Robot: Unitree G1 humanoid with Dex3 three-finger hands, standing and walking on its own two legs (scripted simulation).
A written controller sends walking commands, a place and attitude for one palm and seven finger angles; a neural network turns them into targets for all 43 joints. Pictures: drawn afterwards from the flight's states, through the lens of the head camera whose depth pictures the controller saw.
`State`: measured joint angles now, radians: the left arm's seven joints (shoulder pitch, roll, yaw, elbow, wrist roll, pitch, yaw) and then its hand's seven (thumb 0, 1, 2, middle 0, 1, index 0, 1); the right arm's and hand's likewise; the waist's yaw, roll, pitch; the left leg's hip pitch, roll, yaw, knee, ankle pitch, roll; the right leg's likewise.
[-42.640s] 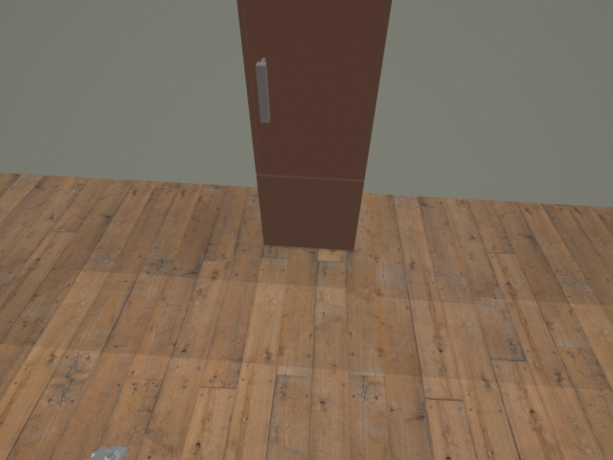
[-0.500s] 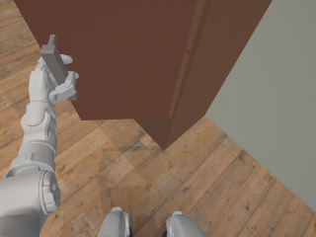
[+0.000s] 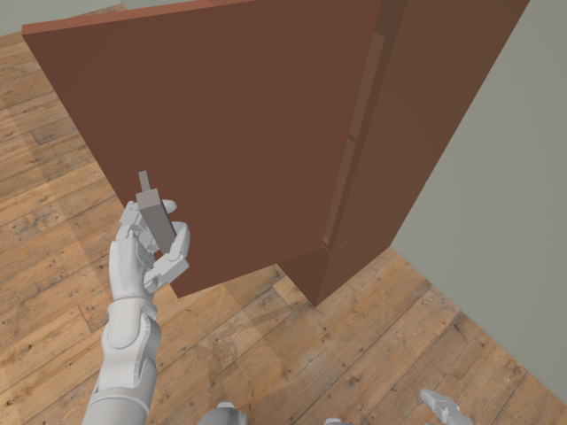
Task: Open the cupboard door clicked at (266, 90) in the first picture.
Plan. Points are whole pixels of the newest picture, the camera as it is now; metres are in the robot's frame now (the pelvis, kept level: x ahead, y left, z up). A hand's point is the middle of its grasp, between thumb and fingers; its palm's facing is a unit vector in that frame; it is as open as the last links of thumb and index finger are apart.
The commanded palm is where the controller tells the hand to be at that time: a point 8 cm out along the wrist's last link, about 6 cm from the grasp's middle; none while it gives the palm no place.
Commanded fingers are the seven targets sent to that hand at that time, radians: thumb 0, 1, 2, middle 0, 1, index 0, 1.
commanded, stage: pull the door open along its arc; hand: left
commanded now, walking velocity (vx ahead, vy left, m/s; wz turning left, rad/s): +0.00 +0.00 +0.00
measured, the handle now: (162, 223) +0.39 +0.19 +0.04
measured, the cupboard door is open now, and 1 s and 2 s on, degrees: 73 100 100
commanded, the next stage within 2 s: open thumb and fingers to let go in 0.56 s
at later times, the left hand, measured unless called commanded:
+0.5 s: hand (241, 315) +0.25 +0.06 +0.05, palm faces +0.43 -0.90 +0.01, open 6.7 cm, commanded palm +0.19 +0.09 +0.04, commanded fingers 0.00 0.90 0.90 -0.40 -1.35 -0.40 -1.35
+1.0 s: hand (253, 325) +0.24 +0.05 +0.04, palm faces +0.43 -0.90 -0.02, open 8.9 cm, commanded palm +0.19 +0.09 +0.04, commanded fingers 0.00 -0.36 0.36 -0.31 -1.22 -0.31 -1.22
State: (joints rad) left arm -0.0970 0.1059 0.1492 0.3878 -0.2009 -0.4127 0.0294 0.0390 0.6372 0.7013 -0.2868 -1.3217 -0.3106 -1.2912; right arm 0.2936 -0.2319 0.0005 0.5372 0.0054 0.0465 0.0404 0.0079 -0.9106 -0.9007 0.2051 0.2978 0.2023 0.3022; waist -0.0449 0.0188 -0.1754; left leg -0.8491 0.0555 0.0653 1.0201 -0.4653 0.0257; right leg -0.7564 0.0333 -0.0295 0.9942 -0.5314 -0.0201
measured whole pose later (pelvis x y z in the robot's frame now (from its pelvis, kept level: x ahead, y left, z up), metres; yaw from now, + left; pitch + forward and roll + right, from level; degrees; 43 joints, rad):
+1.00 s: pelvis +0.00 -0.06 -0.01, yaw +6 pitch +13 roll +2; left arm 0.29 -0.09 -0.22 0.06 0.08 -0.31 0.48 0.01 0.24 0.62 -0.34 -1.27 -0.35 -1.28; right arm 0.21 -0.19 0.02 0.52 -0.06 -0.02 0.01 0.01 -0.91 -0.90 0.21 0.30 0.20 0.30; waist 0.00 0.03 -0.19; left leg -0.81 0.02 -0.03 1.02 -0.44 -0.04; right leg -0.71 0.01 -0.13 1.06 -0.59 -0.10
